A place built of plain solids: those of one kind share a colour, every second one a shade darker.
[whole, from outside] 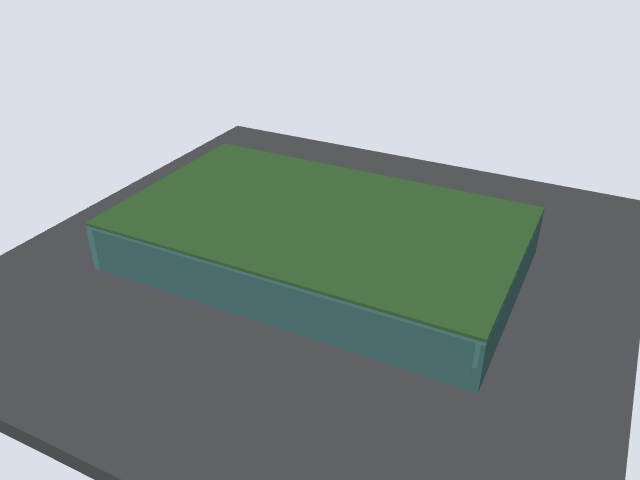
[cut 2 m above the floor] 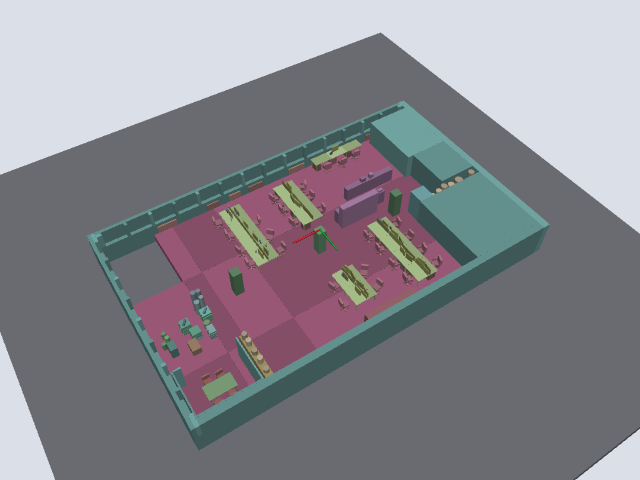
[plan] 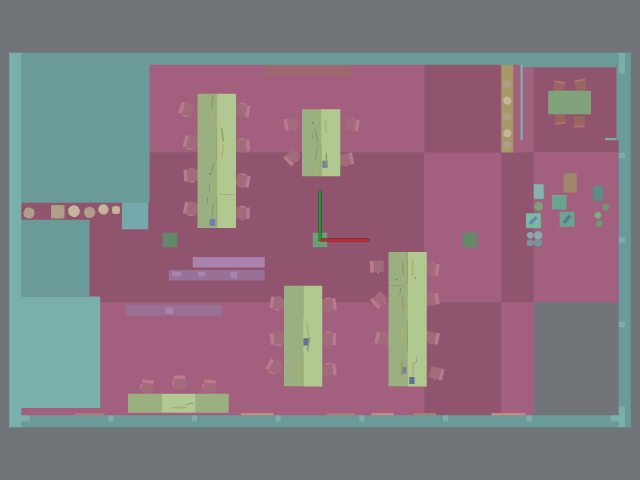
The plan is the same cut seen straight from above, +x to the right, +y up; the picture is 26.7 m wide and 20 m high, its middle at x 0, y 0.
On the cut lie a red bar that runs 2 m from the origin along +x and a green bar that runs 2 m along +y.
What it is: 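An open-plan office floor, part of it under refit; desks in benches, packed with the room that their use needs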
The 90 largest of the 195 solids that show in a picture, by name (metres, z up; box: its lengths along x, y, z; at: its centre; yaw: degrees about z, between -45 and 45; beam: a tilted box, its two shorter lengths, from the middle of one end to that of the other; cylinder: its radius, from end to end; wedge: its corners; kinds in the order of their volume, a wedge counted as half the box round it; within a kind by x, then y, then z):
{
 "wall_1": {"box": [0.5, 15.6, 3.33], "at": [-12.7, 0.0, 1.62]},
 "wall_2": {"box": [0.36, 0.26, 1.52], "at": [-12.27, -7.43, 2.33]},
 "wall_3": {"box": [2.85, 3.2, 2.61], "at": [-11.03, -0.75, 1.98]},
 "wall_4": {"box": [3.3, 4.65, 2.61], "at": [-10.8, -4.67, 1.98]},
 "wall_5": {"box": [5.35, 5.75, 2.61], "at": [-9.78, 4.42, 1.98]},
 "wall_6": {"box": [0.22, 0.26, 1.52], "at": [-8.71, -7.43, 2.33]},
 "wall_7": {"box": [0.22, 0.26, 1.52], "at": [-6.97, -7.43, 2.33]},
 "wall_8": {"box": [0.22, 0.26, 1.52], "at": [-5.23, -7.43, 2.33]},
 "wall_9": {"box": [0.22, 0.26, 1.52], "at": [-3.49, -7.43, 2.33]},
 "wall_10": {"box": [0.22, 0.26, 1.52], "at": [-1.74, -7.43, 2.33]},
 "wall_11": {"box": [24.9, 0.24, 1.52], "at": [0.0, -7.68, 2.33]},
 "wall_12": {"box": [24.9, 0.5, 1.62], "at": [0.0, -7.55, 0.76]},
 "wall_13": {"box": [24.9, 0.5, 0.19], "at": [0.0, -7.55, 3.19]},
 "wall_14": {"box": [0.22, 0.26, 1.52], "at": [0.0, -7.43, 2.33]},
 "wall_15": {"box": [24.9, 0.5, 3.33], "at": [0.0, 7.55, 1.62]},
 "wall_16": {"box": [0.22, 0.26, 1.52], "at": [1.74, -7.43, 2.33]},
 "wall_17": {"box": [0.22, 0.26, 1.52], "at": [3.49, -7.43, 2.33]},
 "wall_18": {"box": [0.22, 0.26, 1.52], "at": [5.23, -7.43, 2.33]},
 "wall_19": {"box": [0.22, 0.26, 1.52], "at": [6.97, -7.43, 2.33]},
 "wall_20": {"box": [0.1, 3.15, 2.61], "at": [8.4, 5.72, 1.98]},
 "wall_21": {"box": [0.22, 0.26, 1.52], "at": [8.71, -7.43, 2.33]},
 "wall_22": {"box": [3.9, 0.1, 2.61], "at": [10.4, 7.25, 1.98]},
 "wall_23": {"box": [0.22, 0.26, 1.52], "at": [10.46, -7.43, 2.33]},
 "wall_24": {"box": [0.48, 0.1, 2.61], "at": [12.11, 4.2, 1.98]},
 "wall_25": {"box": [0.36, 0.26, 1.52], "at": [12.27, -7.43, 2.33]},
 "wall_26": {"box": [0.1, 3.15, 2.61], "at": [12.4, 5.72, 1.98]},
 "wall_27": {"box": [0.26, 0.86, 1.52], "at": [12.58, -7.37, 2.33]},
 "wall_28": {"box": [0.26, 0.22, 1.52], "at": [12.58, -5.29, 2.33]},
 "wall_29": {"box": [0.26, 0.22, 1.52], "at": [12.58, -3.52, 2.33]},
 "wall_30": {"box": [0.26, 0.22, 1.52], "at": [12.58, -1.76, 2.33]},
 "wall_31": {"box": [0.26, 0.22, 1.52], "at": [12.58, 0.0, 2.33]},
 "wall_32": {"box": [0.26, 0.22, 1.52], "at": [12.58, 1.76, 2.33]},
 "wall_33": {"box": [0.26, 0.22, 1.52], "at": [12.58, 3.52, 2.33]},
 "wall_34": {"box": [0.26, 0.22, 1.52], "at": [12.58, 5.29, 2.33]},
 "wall_35": {"box": [0.26, 0.86, 1.52], "at": [12.58, 7.37, 2.33]},
 "wall_36": {"box": [0.5, 15.6, 1.62], "at": [12.7, 0.0, 0.76]},
 "wall_37": {"box": [0.5, 15.6, 0.19], "at": [12.7, 0.0, 3.19]},
 "wall_38": {"box": [0.24, 15.6, 1.52], "at": [12.83, 0.0, 2.33]},
 "floor_1": {"box": [16.8, 4.7, 0.73], "at": [-4.05, -4.95, 0.31]},
 "floor_2": {"box": [16.8, 6.25, 0.73], "at": [-4.05, 0.53, 0.31]},
 "floor_3": {"box": [16.8, 3.65, 0.73], "at": [-4.05, 5.47, 0.31]},
 "floor_4": {"box": [3.2, 4.7, 0.73], "at": [5.95, -4.95, 0.31]},
 "floor_5": {"box": [3.2, 6.25, 0.73], "at": [5.95, 0.52, 0.31]},
 "floor_6": {"box": [3.2, 3.65, 0.73], "at": [5.95, 5.48, 0.31]},
 "floor_7": {"box": [1.35, 4.7, 0.73], "at": [8.22, -4.95, 0.31]},
 "floor_8": {"box": [1.35, 6.25, 0.73], "at": [8.22, 0.53, 0.31]},
 "floor_9": {"box": [1.35, 3.65, 0.73], "at": [8.23, 5.47, 0.31]},
 "floor_10": {"box": [3.55, 6.25, 0.73], "at": [10.68, 0.53, 0.31]},
 "floor_11": {"box": [3.55, 3.65, 0.73], "at": [10.68, 5.47, 0.31]},
 "roof_1": {"box": [25.9, 15.6, 0.2], "at": [0.0, 0.0, 3.38]},
 "store_1": {"box": [4.0, 0.44, 1.09], "at": [-6.1, -2.93, 1.22]},
 "store_2": {"box": [4.0, 0.44, 1.09], "at": [-4.3, -1.47, 1.22]},
 "store_3": {"box": [3.0, 0.44, 1.93], "at": [-3.8, -0.93, 1.64]},
 "lockers_1": {"box": [3.6, 0.48, 1.86], "at": [-0.5, 7.06, 1.6]},
 "column_1": {"box": [0.62, 0.62, 2.61], "at": [-6.25, 0.0, 1.98]},
 "column_2": {"box": [0.62, 0.62, 2.61], "at": [0.0, 0.0, 1.98]},
 "column_3": {"box": [0.62, 0.62, 2.61], "at": [6.25, 0.0, 1.98]},
 "booth_1": {"box": [1.1, 1.1, 2.15], "at": [-7.7, 1.0, 1.75]},
 "joinery_1": {"box": [0.5, 3.65, 1.08], "at": [7.8, 5.47, 1.21]},
 "plant_1": {"cylinder": 0.23, "from": [-12.12, 1.12, 1.16], "to": [-12.12, 1.12, 2.52]},
 "plant_2": {"cylinder": 0.28, "from": [-10.93, 1.18, 1.33], "to": [-10.93, 1.18, 2.43]},
 "plant_3": {"cylinder": 0.24, "from": [-10.25, 1.2, 1.3], "to": [-10.25, 1.2, 2.33]},
 "plant_4": {"cylinder": 0.23, "from": [-9.6, 1.15, 1.26], "to": [-9.6, 1.15, 2.49]},
 "plant_5": {"cylinder": 0.21, "from": [-9.03, 1.27, 1.2], "to": [-9.03, 1.27, 2.46]},
 "plant_6": {"cylinder": 0.17, "from": [-8.5, 1.25, 1.24], "to": [-8.5, 1.25, 2.3]},
 "plant_7": {"cylinder": 0.17, "from": [7.8, 3.95, 1.75], "to": [7.8, 3.95, 2.27]},
 "plant_8": {"cylinder": 0.17, "from": [7.8, 4.45, 1.75], "to": [7.8, 4.45, 2.25]},
 "plant_9": {"cylinder": 0.17, "from": [7.8, 5.15, 1.75], "to": [7.8, 5.15, 2.15]},
 "plant_10": {"cylinder": 0.17, "from": [7.8, 5.81, 1.75], "to": [7.8, 5.81, 2.27]},
 "roll_1": {"cylinder": 0.15, "from": [8.76, -0.12, 0.68], "to": [8.76, -0.12, 2.48]},
 "roll_2": {"cylinder": 0.14, "from": [8.76, 0.2, 0.68], "to": [8.76, 0.2, 2.19]},
 "roll_3": {"cylinder": 0.17, "from": [9.09, -0.12, 0.68], "to": [9.09, -0.12, 2.51]},
 "roll_4": {"cylinder": 0.17, "from": [9.09, 0.19, 0.68], "to": [9.09, 0.19, 1.91]},
 "radiator_1": {"box": [1.22, 0.09, 0.49], "at": [-9.59, -7.25, 1.06]},
 "radiator_2": {"box": [1.38, 0.09, 0.49], "at": [-2.61, -7.25, 1.06]},
 "radiator_3": {"box": [1.16, 0.09, 0.49], "at": [0.87, -7.25, 1.06]},
 "radiator_4": {"box": [0.93, 0.09, 0.49], "at": [2.61, -7.25, 1.06]},
 "radiator_5": {"box": [0.94, 0.09, 0.49], "at": [4.36, -7.25, 1.06]},
 "radiator_6": {"box": [1.42, 0.09, 0.49], "at": [7.84, -7.25, 1.06]},
 "pedestal_1": {"box": [0.42, 0.56, 0.6], "at": [-4.1, -6.75, 0.98]},
 "pedestal_2": {"box": [0.56, 0.42, 0.6], "at": [-0.25, -2.2, 0.98]},
 "chest_1": {"box": [0.44, 0.64, 0.86], "at": [11.59, 1.94, 1.1]},
 "crate_1": {"box": [0.56, 0.8, 0.52], "at": [10.42, 2.38, 0.94]},
 "tub_1": {"box": [0.57, 0.57, 0.65], "at": [-10.93, 1.18, 1.0]},
 "stack_1": {"box": [0.6, 0.6, 0.13], "at": [9.97, 1.57, 1.22]},
 "stack_2": {"box": [0.6, 0.6, 0.13], "at": [10.29, 0.87, 1.38]},
 "chair_1": {"box": [0.14, 0.49, 0.51], "at": [-5.76, 5.5, 1.38], "yaw": -19.9},
 "chair_2": {"box": [0.14, 0.49, 0.51], "at": [-3.0, 5.36, 1.38], "yaw": -12.7},
 "table_1": {"box": [1.79, 0.98, 0.04], "at": [10.4, 5.72, 1.4]},
 "vac_1": {"cylinder": 0.19, "from": [9.11, 1.4, 0.68], "to": [9.11, 1.4, 1.24]}
}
